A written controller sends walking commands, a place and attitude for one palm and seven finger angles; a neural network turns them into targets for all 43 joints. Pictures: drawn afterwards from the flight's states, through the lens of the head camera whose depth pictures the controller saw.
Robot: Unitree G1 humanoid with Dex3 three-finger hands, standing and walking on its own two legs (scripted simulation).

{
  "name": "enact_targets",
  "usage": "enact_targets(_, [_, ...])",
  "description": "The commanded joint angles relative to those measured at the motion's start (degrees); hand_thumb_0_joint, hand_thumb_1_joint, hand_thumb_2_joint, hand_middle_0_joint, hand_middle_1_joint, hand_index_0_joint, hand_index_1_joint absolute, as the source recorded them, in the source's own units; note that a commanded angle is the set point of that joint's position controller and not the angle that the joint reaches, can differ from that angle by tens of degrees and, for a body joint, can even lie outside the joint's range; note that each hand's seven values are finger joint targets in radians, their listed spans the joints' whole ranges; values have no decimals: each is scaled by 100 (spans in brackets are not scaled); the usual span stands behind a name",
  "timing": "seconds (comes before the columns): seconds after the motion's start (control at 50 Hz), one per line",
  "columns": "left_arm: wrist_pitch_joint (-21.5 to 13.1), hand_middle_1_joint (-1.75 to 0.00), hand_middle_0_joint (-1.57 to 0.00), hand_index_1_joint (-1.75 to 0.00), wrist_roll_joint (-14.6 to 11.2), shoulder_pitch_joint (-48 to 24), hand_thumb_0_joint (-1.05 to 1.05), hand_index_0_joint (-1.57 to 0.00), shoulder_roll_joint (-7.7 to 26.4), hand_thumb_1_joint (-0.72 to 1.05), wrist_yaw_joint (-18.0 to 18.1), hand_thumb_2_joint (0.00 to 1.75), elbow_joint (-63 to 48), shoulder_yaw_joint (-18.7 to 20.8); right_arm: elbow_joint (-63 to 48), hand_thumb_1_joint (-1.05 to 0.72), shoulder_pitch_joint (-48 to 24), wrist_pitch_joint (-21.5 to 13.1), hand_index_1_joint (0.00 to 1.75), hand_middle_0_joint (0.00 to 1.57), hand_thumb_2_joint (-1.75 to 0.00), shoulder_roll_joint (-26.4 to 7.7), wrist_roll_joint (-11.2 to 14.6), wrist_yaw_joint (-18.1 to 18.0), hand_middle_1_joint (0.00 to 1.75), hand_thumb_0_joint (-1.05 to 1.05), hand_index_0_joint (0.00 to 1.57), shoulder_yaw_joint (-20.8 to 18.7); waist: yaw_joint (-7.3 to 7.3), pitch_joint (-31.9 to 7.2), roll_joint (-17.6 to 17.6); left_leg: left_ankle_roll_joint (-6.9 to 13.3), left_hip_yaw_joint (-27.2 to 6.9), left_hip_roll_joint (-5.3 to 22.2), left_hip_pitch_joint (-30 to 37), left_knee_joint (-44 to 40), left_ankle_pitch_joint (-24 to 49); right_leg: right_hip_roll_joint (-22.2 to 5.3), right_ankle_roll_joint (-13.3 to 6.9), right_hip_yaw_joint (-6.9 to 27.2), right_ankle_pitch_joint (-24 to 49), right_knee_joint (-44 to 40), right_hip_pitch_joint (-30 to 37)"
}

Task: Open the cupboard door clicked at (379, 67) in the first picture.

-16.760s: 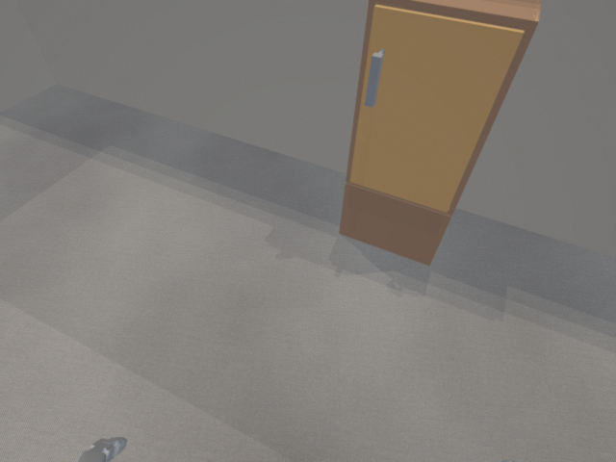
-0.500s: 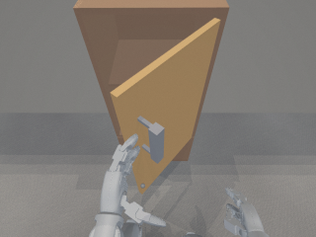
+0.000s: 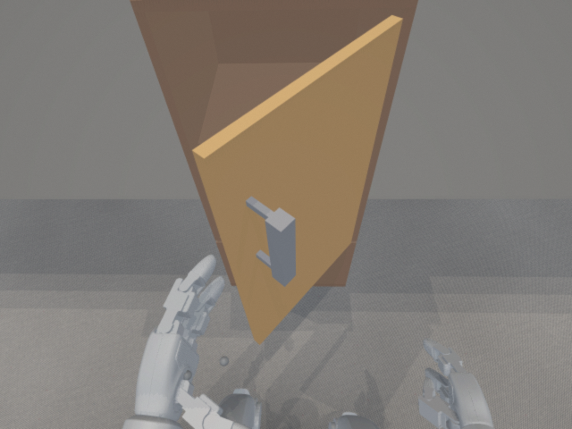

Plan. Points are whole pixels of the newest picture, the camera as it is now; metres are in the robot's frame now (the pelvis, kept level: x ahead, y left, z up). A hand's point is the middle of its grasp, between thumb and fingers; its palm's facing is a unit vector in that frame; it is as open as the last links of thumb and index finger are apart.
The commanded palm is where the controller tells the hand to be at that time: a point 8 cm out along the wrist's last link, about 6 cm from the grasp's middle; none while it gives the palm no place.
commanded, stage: draw the hand back to the body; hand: left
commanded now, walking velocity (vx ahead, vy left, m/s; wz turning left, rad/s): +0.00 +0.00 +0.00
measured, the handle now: (270, 242) +0.35 +0.04 +0.07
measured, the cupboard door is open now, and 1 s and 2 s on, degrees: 50 50 50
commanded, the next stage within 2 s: step back with the hand held close in 1.52 s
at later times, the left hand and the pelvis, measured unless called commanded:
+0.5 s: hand (116, 340) +0.19 +0.17 +0.15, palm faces +0.06 -0.99 -0.15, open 16.0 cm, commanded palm +0.17 +0.22 +0.17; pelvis +0.01 +0.02 +0.04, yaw -1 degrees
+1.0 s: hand out of the picture +0.22 +0.26 +0.23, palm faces +0.33 -0.86 -0.39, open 10.8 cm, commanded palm +0.18 +0.31 +0.25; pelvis +0.03 +0.04 +0.09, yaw -2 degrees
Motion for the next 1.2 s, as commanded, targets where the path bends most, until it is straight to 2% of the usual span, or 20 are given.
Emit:
enact_targets(0.0, [-280, -30, -15, -30, -101, -101, 0, -15, 646, -50, 227, 30, -1862, 757, -1098, -90, -251, -252, 30, 20, -90, -427, 75, -100, 30, 0, 20, -180, 83, -1272, -413, 315, 122, -224, 1289, -828, 1049, -4, 247, 637, 2091, -1591, 806])
enact_targets(0.02, [-209, -30, -15, -30, -138, -113, 0, -15, 776, -50, 254, 30, -2022, 906, -1115, -90, -249, -229, 30, 20, -90, -425, 93, -123, 30, 0, 20, -178, 151, -1361, -331, 320, 122, -227, 1355, -909, 1097, 22, 229, 620, 2052, -1633, 952])
enact_targets(0.12, [218, -30, -15, -30, -425, 120, 0, -15, 423, -50, -2, 30, -1852, 678, -1064, -90, -267, -299, 30, 20, -90, -464, 223, -217, 30, 0, 20, -104, -39, -733, -518, 337, 78, -202, 1603, -1229, 963, 44, 306, 508, 1972, -2077, 1007])
enact_targets(0.2, [572, -30, -15, -30, -478, 172, 0, -15, 573, -50, -314, 30, -1699, 705, -1020, -90, -257, -381, 30, 20, -90, -566, 245, -281, 30, 0, 20, -69, -100, -183, -572, 345, 21, -181, 1691, -1483, 745, 63, 314, 423, 1561, -2301, 874])
enact_targets(0.24, [657, -30, -15, -30, -459, 157, 0, -15, 746, -50, -353, 30, -1871, 865, -1052, -90, -280, -416, 30, 20, -90, -567, 240, -291, 30, 0, 20, -65, -25, -213, -432, 355, 20, -184, 1843, -1608, 810, 65, 284, 370, 1555, -2316, 960])
enact_targets(0.32, [639, -30, -15, -30, -605, 108, 0, -15, 1172, -50, -242, 30, -2320, 1538, -1009, -90, -294, -458, 30, 20, -90, -506, 229, -313, 30, 0, 20, -47, 150, -394, -209, 338, 50, -196, 2085, -1771, 1012, 112, 237, 298, 1748, -2330, 1266])
enact_targets(0.38, [548, -30, -15, -30, -759, 68, 0, -15, 1079, -40, -216, 34, -2628, 1621, -997, -90, -289, -539, 30, 20, -90, -478, 270, -300, 30, 0, 20, -20, 153, -448, 51, 323, 45, -194, 2350, -1864, 1164, 171, 212, 184, 1940, -2311, 1280])
enact_targets(0.42, [553, -30, -16, -30, -859, 129, 0, -16, 1161, -32, -300, 37, -2635, 1754, -927, -90, -288, -595, 30, 20, -90, -512, 290, -307, 30, 0, 20, -28, 143, -517, 51, 323, 36, -175, 2471, -1892, 1312, 190, 218, 155, 2130, -2352, 1386])
enact_targets(0.44, [961, -30, -16, -30, -58, 403, 0, -16, 1952, -29, 116, 39, -2685, 1738, -941, -90, -302, -476, 30, 20, -90, -532, 242, -503, 30, 0, 20, -44, 346, -494, 30, 338, 154, -78, 2721, -2097, 1388, -39, 166, 550, 2221, -2811, 1445])
enact_targets(0.46, [1188, -30, -16, -30, -42, 434, 0, -16, 1508, -26, 278, 40, -2828, 1535, -982, -90, -245, -444, 30, 20, -90, -440, 220, -563, 30, 0, 20, 13, 203, -329, 125, 359, 178, -112, 2878, -2168, 1437, -80, 181, 488, 2240, -2952, 1507])
enact_targets(0.5, [1422, -30, -16, -30, 61, 380, 0, -16, 1298, -18, 397, 43, -2745, 1357, -899, -90, -211, -435, 30, 20, -90, -469, 226, -598, 30, 0, 20, 23, 136, -83, 51, 357, 145, -70, 3052, -2283, 1472, -55, 206, 381, 2222, -3040, 1457])
enact_targets(0.52, [1516, -30, -16, -30, 111, 353, 0, -16, 1352, -15, 455, 45, -2618, 1419, -834, -90, -268, -434, 30, 20, -90, -491, 209, -617, 30, 0, 20, 33, 134, 30, -85, 368, 120, -57, 3115, -2351, 1529, -31, 210, 363, 2256, -3148, 1509])
enact_targets(0.62, [1672, -30, -17, -30, 153, 79, 0, -17, 1905, 2, 697, 52, -2451, 2129, -660, -90, -500, -394, 30, 20, -90, -520, 161, -739, 30, 0, 20, 90, 229, 285, -563, 382, 131, -54, 3396, -2844, 1366, -51, 237, 300, 2044, -3584, 1975])
enact_targets(0.66, [1663, -30, -17, -30, 165, -27, 0, -17, 1977, 9, 747, 55, -2581, 2292, -604, -90, -562, -431, 30, 20, -90, -500, 169, -768, 30, 0, 20, 114, 254, 206, -372, 378, 151, -44, 3639, -2997, 1451, -67, 222, 301, 2126, -3646, 2135])
enact_targets(0.72, [1656, -30, -18, -30, 181, -159, 0, -18, 2106, 20, 805, 60, -2844, 2488, -469, -90, -619, -546, 30, 20, -90, -500, 161, -754, 30, 0, 20, 172, 314, 79, 276, 341, 108, -43, 3938, -3256, 1765, -72, 177, 262, 2383, -3716, 2525])
enact_targets(0.76, [1661, -30, -18, -30, 164, -106, 0, -18, 2061, 27, 819, 63, -2900, 2525, -378, -90, -621, -617, 30, 20, -90, -494, 158, -728, 30, 0, 20, 176, 310, 144, 338, 314, 74, -3, 4098, -3415, 1998, -55, 182, 237, 2527, -3777, 2629])
enact_targets(0.94, [1702, -30, -19, -30, 56, -297, 0, -19, 2272, 58, 827, 76, -2420, 3220, -23, -90, -837, -661, 30, 20, -90, -581, 131, -653, 30, 0, 20, 87, 362, 506, -204, 276, 117, 63, 4454, -4006, 2417, -8, 209, 209, 2920, -4259, 3232])
enact_targets(1.12, [1596, -30, -20, -30, 15, -977, 0, -20, 2771, 90, 892, 90, -2538, 4020, 273, -90, -946, -700, 30, 20, -90, -630, 99, -593, 30, 0, 20, 34, 441, 335, 394, 220, 151, 56, 4897, -4274, 2893, 11, 168, 255, 3220, -4583, 3702])
enact_targets(1.14, [1617, -30, -20, -30, 7, -852, 0, -20, 2483, 90, 861, 90, -2326, 3794, 298, -90, -955, -697, 30, 20, -90, -608, 93, -572, 30, 0, 20, 42, 402, 528, 389, 214, 149, 61, 4873, -4329, 2875, 2, 183, 235, 3172, -4588, 3640])
enact_targets(1.18, [1662, -30, -20, -30, -17, -753, 0, -20, 2222, 90, 792, 90, -2081, 3561, 306, -90, -964, -663, 30, 20, -90, -647, 100, -525, 30, 0, 20, 7, 373, 707, 177, 230, 157, 81, 4886, -4411, 2762, 22, 206, 229, 3094, -4675, 3575])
